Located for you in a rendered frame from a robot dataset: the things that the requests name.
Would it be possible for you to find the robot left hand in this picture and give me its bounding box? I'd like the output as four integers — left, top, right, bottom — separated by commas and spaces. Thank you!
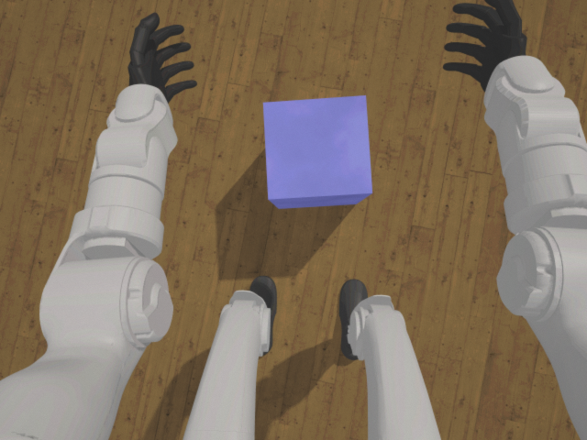
127, 13, 197, 103

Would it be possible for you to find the robot right foot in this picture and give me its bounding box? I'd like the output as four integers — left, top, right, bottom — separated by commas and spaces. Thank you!
339, 280, 368, 360

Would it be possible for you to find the left robot upper arm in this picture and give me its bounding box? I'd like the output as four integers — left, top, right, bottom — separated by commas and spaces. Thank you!
0, 256, 173, 440

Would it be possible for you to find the right robot upper arm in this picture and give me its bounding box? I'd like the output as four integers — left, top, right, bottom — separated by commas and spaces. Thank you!
496, 226, 587, 440

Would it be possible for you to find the robot right hand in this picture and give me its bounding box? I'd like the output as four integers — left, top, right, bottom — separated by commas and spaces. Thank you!
443, 0, 527, 91

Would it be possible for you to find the robot left forearm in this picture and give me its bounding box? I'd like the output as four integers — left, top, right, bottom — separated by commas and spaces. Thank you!
39, 84, 178, 341

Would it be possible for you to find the robot right forearm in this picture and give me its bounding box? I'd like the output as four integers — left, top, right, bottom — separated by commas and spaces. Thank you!
483, 56, 587, 235

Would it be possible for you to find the carton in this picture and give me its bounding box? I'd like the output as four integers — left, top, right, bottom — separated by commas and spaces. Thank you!
263, 95, 372, 209

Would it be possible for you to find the left robot thigh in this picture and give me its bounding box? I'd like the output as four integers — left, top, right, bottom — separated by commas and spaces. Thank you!
183, 300, 271, 440

